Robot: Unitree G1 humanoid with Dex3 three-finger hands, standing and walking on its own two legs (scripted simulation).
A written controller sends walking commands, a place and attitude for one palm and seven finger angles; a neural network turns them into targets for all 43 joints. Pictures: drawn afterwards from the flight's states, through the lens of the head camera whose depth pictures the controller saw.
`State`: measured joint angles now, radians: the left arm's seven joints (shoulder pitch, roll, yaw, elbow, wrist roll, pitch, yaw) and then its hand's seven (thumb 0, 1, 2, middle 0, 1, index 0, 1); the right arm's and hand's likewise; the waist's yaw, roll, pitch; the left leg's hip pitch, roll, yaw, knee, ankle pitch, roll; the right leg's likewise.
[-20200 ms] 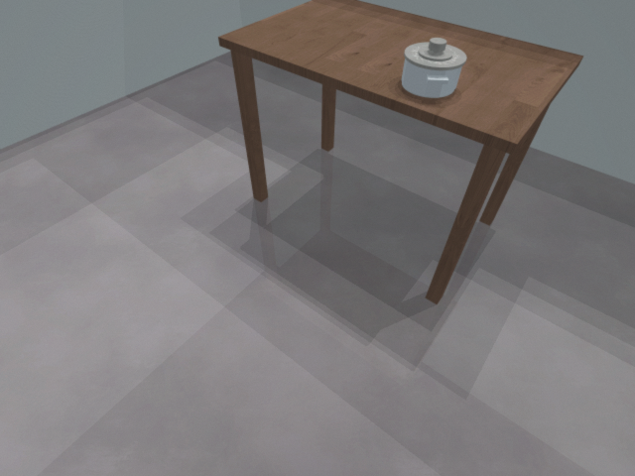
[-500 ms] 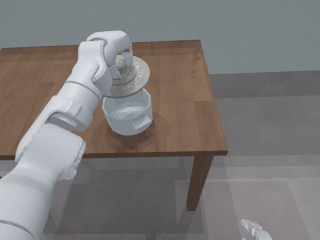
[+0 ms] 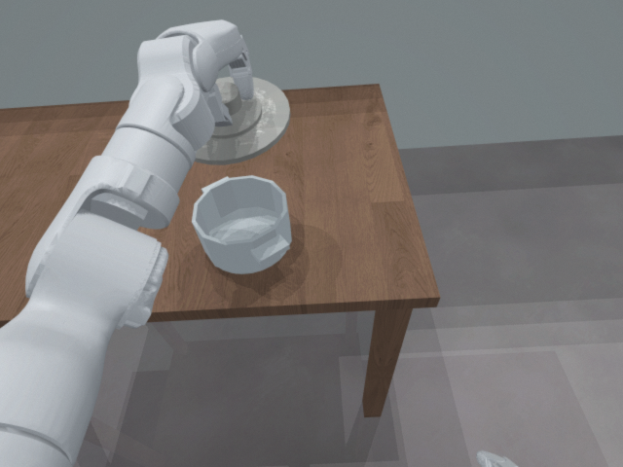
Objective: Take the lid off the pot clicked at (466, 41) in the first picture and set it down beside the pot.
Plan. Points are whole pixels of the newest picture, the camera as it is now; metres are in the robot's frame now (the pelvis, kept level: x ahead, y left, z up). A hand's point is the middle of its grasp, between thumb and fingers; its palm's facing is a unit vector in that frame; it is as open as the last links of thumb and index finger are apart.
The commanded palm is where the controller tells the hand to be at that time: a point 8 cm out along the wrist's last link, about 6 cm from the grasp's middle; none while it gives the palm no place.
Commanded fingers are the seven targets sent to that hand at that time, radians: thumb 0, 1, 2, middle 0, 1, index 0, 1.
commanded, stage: lift the lid straight up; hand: left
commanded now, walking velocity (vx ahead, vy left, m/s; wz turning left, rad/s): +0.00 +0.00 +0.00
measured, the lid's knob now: (223, 99) +0.51 +0.10 +0.23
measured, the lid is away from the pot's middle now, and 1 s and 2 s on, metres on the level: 0.03 0.08 0.21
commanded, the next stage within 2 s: move the lid sideways beside the pot in 0.18 s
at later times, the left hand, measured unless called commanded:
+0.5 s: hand (189, 103) +0.47 +0.12 +0.25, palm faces -0.20 -0.05 -0.98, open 7.3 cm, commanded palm +0.45 +0.14 +0.31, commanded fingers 0.00 0.74 0.86 -0.91 -1.06 -0.88 -1.05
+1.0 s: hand (138, 114) +0.46 +0.19 +0.24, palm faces -0.23 -0.04 -0.97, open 7.3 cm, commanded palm +0.45 +0.19 +0.31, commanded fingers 0.00 0.74 0.86 -0.91 -1.06 -0.88 -1.05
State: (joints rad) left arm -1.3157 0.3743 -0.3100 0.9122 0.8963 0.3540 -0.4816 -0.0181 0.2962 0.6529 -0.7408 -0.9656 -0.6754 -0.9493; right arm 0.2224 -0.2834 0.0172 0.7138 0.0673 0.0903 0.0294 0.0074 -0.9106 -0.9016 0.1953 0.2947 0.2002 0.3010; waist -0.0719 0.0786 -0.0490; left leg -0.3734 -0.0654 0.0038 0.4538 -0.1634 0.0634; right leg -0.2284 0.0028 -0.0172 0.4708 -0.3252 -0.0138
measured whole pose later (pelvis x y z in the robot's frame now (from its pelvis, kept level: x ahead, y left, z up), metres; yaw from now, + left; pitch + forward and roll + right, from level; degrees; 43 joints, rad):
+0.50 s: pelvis -0.01 +0.00 +0.00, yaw +0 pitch +4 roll +0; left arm -1.32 0.41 -0.32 0.93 0.92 0.35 -0.49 -0.03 0.29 0.65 -0.75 -0.97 -0.68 -0.95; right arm 0.15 -0.26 0.05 0.68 0.07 0.12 0.02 0.01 -0.91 -0.90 0.20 0.29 0.20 0.30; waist -0.06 0.07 -0.04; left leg -0.38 -0.06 -0.01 0.46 -0.15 0.06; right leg -0.24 0.01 -0.03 0.48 -0.32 -0.02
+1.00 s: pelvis -0.01 +0.01 +0.00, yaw +1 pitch +5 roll -1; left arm -1.27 0.55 -0.29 0.85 0.92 0.26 -0.55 -0.02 0.30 0.65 -0.75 -0.97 -0.68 -0.95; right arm 0.20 -0.29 0.02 0.68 0.09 0.13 0.01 0.01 -0.91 -0.90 0.20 0.29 0.20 0.30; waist -0.07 0.06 -0.01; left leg -0.40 -0.06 -0.02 0.48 -0.15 0.07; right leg -0.24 0.01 -0.04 0.47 -0.31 -0.01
